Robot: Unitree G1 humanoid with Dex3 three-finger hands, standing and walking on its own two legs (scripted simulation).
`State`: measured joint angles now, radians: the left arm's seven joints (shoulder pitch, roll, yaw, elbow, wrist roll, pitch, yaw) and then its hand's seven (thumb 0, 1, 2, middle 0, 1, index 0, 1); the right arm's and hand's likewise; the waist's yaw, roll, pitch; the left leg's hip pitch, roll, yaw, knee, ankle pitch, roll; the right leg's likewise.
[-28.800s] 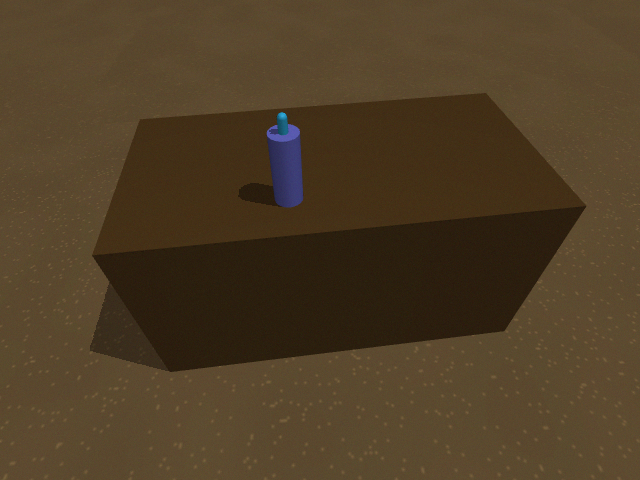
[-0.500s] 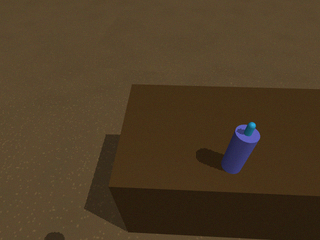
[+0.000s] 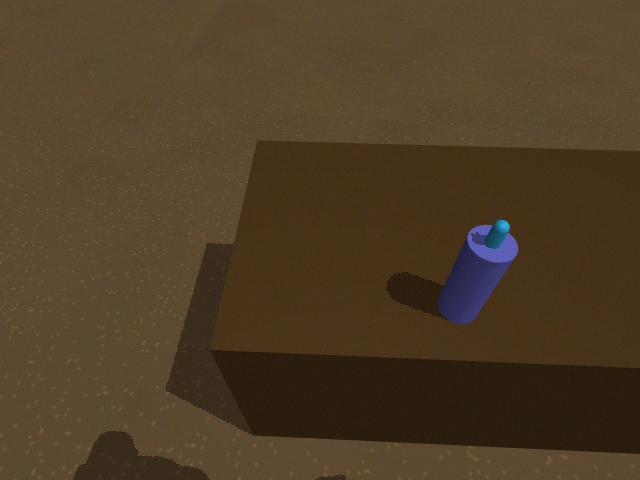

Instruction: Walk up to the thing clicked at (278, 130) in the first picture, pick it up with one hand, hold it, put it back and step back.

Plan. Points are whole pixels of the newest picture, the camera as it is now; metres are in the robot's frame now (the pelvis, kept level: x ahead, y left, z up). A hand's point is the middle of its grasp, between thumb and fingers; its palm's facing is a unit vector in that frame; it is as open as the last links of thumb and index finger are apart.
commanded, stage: step back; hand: right
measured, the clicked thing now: (477, 270) +0.46 -0.23 -0.06
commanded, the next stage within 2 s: none
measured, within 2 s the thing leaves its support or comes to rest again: neither
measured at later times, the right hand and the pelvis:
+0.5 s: hand out of the picture -0.01 -0.31 -0.19, palm faces -0.14 +0.92 -0.37, open 7.4 cm; pelvis -0.10 -0.05 -0.01, yaw +4 degrees
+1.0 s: hand out of the picture -0.09 -0.28 -0.15, palm faces -0.06 +0.92 -0.38, open 7.4 cm; pelvis -0.25 -0.02 -0.02, yaw -1 degrees
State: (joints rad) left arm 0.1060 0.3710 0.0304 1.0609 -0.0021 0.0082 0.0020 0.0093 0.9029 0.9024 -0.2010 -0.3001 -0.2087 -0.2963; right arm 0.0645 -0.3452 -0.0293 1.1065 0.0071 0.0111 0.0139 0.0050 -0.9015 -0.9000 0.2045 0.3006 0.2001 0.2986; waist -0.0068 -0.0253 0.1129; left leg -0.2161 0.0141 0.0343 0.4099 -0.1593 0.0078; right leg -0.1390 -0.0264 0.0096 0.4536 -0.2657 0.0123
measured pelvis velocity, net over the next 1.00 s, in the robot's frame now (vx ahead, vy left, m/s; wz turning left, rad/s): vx -0.25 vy -0.02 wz -0.01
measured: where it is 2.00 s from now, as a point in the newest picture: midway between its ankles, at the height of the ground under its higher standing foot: outside the picture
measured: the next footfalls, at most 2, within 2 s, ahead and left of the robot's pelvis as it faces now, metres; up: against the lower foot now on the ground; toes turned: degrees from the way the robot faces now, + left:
left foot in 0.62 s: -0.12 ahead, +0.09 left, +0.00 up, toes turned +3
right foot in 1.04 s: -0.25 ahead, -0.15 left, +0.00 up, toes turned +1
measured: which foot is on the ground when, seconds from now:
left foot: down 0.00-0.20, up 0.22-0.60, down 0.62-1.00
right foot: down 0.00-0.64, up 0.66-1.00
